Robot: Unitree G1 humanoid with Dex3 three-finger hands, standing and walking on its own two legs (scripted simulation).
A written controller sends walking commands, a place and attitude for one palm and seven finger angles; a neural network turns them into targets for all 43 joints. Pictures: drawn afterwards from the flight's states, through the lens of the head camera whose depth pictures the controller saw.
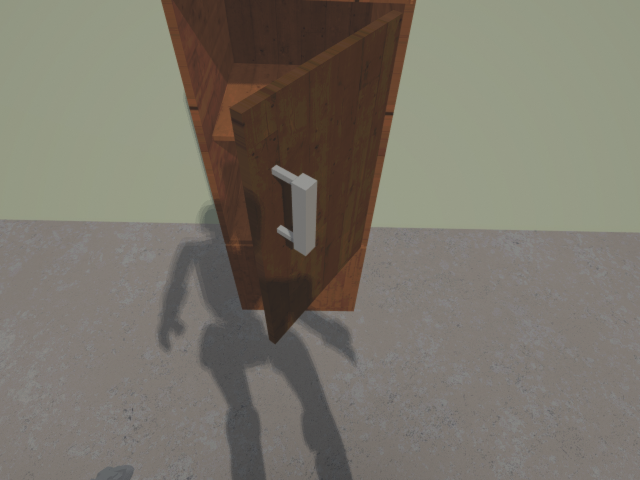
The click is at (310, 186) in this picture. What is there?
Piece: cupboard door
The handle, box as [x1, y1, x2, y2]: [271, 165, 316, 255]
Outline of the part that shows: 275,165 271,168 272,174 288,182 291,185 293,218 292,232 281,225 277,228 277,232 294,243 294,248 296,250 306,255 314,247 315,240 316,180 303,173 299,176 296,176 281,167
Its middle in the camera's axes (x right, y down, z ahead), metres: -0.04 -0.04 +0.56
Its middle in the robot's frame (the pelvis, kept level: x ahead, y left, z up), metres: +0.46 +0.07 +0.06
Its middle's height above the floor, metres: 0.83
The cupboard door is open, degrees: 53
